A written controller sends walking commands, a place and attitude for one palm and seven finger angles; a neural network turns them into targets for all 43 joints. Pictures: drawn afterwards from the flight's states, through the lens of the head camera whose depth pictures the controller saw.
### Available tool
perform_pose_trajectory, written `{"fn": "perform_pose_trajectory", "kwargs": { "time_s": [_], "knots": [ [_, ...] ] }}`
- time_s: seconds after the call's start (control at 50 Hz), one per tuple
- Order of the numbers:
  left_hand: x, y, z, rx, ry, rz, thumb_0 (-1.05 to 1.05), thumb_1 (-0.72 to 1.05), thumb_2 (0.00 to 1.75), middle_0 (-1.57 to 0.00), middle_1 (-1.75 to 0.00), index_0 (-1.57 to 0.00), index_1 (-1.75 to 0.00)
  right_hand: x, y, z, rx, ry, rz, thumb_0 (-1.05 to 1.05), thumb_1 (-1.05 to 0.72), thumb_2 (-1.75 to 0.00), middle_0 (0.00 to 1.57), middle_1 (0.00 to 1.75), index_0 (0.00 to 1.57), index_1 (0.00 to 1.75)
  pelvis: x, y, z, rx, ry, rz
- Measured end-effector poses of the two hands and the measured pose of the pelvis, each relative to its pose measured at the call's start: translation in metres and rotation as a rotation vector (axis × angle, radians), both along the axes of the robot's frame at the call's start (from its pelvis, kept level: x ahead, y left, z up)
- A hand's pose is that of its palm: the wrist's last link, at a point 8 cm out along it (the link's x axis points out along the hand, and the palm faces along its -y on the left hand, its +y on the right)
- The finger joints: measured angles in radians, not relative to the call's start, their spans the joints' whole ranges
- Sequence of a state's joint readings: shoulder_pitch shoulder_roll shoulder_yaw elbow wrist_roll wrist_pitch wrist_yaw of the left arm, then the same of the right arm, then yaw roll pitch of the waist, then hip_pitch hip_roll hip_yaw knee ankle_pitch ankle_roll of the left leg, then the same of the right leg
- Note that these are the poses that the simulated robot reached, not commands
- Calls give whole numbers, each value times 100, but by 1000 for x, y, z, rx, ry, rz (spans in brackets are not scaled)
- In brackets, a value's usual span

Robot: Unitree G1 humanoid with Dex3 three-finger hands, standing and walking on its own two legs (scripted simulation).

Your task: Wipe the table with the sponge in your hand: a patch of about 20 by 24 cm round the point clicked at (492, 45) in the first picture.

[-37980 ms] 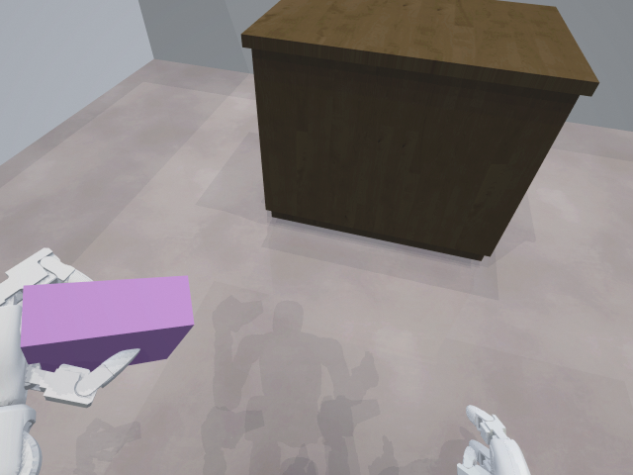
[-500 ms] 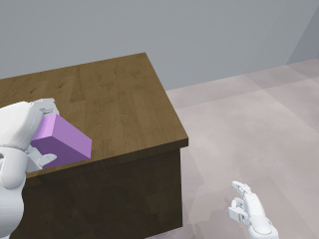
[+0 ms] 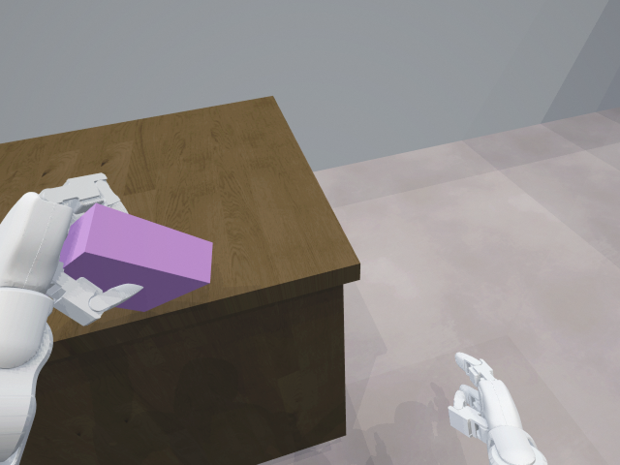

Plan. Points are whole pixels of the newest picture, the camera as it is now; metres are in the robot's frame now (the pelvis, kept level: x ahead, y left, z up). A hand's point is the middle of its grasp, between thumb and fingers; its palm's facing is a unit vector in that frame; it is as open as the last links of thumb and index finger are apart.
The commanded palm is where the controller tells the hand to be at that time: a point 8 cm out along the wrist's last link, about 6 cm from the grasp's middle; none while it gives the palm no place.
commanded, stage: step back with the hand held close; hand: left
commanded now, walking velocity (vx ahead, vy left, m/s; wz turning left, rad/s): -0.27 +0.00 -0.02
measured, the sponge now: (143, 271) +0.24 +0.23 +0.19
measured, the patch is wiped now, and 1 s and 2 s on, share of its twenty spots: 1.00 1.00 1.00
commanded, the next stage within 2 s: stop stepping back and stand still in 1.16 s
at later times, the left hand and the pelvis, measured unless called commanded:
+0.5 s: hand (113, 252) +0.21 +0.21 +0.25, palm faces +0.40 -0.81 -0.42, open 8.9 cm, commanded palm +0.14 +0.29 +0.28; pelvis -0.02 +0.00 -0.01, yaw +1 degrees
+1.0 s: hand out of the picture +0.06 +0.23 +0.25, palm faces +0.47 -0.82 -0.33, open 8.9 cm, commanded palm -0.01 +0.30 +0.28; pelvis -0.15 +0.01 -0.02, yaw +4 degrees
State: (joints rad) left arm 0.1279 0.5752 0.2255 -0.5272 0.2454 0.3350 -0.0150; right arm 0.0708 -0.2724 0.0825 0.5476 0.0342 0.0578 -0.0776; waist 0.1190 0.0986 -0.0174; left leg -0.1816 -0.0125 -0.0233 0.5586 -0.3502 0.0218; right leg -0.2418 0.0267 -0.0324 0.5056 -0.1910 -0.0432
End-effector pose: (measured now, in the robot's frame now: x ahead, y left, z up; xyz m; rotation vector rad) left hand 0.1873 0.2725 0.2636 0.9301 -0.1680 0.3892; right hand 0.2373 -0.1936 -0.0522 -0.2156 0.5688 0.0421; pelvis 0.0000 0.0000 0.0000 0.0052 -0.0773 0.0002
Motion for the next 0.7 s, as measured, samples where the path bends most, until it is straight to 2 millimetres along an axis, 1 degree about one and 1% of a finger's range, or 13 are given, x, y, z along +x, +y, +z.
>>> {"fn": "perform_pose_trajectory", "kwargs": {
  "time_s": [0.02, 0.06, 0.12, 0.22, 0.28, 0.32, 0.36, 0.4, 0.44, 0.5, 0.56, 0.64, 0.7],
  "knots": [
    [3, 0, -4, -90, -50, -55, -1, -44, 110, -84, -143, -87, -147, -5, -1, 0, -6, 7, -6, 1, -91, -90, 20, 30, 20, 30, 0, 0, -1, -2, 17, 6],
    [7, -2, -10, -210, -149, -146, -1, -44, 110, -84, -143, -87, -147, -17, -5, -2, -32, 33, -30, 1, -91, -90, 20, 30, 20, 30, 0, 1, -3, -8, 39, 11],
    [6, -6, -10, -288, -276, -238, -1, -44, 110, -84, -143, -87, -147, -40, -16, -10, -67, 99, -94, 1, -91, -90, 20, 30, 20, 30, 1, 5, -6, -2, 55, 4],
    [-3, -6, 4, -248, -410, -275, -2, -45, 110, -84, -143, -87, -147, -81, -34, -34, -90, 238, -184, 1, -91, -90, 20, 30, 20, 30, 8, 7, -8, 13, 80, -1],
    [-3, -5, 13, -219, -468, -267, -2, -45, 110, -84, -143, -87, -147, -99, -41, -48, -80, 311, -207, 1, -91, -90, 20, 30, 20, 30, 10, 5, -8, 9, 78, 0],
    [0, -4, 15, -217, -486, -258, -2, -45, 110, -84, -143, -87, -147, -107, -44, -55, -63, 334, -218, 1, -91, -90, 20, 30, 20, 30, 9, 3, -9, 1, 78, 1],
    [4, -6, 14, -227, -484, -255, -2, -45, 110, -84, -143, -87, -147, -112, -47, -59, -46, 338, -233, 1, -91, -90, 20, 30, 20, 30, 5, 1, -10, -8, 83, 4],
    [6, -9, 7, -244, -461, -267, -2, -45, 110, -83, -143, -87, -147, -115, -49, -60, -31, 328, -249, 1, -91, -90, 20, 30, 20, 30, -1, 0, -12, -11, 85, 9],
    [3, -13, 0, -253, -426, -290, -2, -44, 110, -83, -143, -87, -147, -117, -50, -58, -24, 307, -265, 1, -91, -90, 20, 30, 20, 30, -8, 0, -13, -11, 86, 14],
    [-13, -16, -5, -239, -399, -332, -2, -45, 110, -83, -143, -87, -147, -120, -49, -49, -38, 267, -271, 1, -91, -90, 20, 30, 20, 30, -17, 3, -14, -7, 91, 18],
    [-40, -14, -2, -195, -423, -357, -2, -45, 110, -84, -143, -87, -147, -121, -45, -43, -77, 227, -251, 1, -91, -90, 20, 30, 20, 30, -29, 8, -17, -8, 96, 23],
    [-76, -1, 12, -151, -510, -295, -2, -45, 110, -84, -143, -88, -147, -120, -35, -38, -78, 180, -203, 1, -91, -90, 20, 30, 20, 30, -41, 8, -16, 12, 82, 12],
    [-95, 11, 17, -176, -596, -216, -2, -45, 110, -84, -143, -88, -147, -120, -27, -38, -52, 140, -158, 1, -91, -90, 20, 30, 20, 30, -51, 3, -18, 16, 52, 17]
  ]
}}
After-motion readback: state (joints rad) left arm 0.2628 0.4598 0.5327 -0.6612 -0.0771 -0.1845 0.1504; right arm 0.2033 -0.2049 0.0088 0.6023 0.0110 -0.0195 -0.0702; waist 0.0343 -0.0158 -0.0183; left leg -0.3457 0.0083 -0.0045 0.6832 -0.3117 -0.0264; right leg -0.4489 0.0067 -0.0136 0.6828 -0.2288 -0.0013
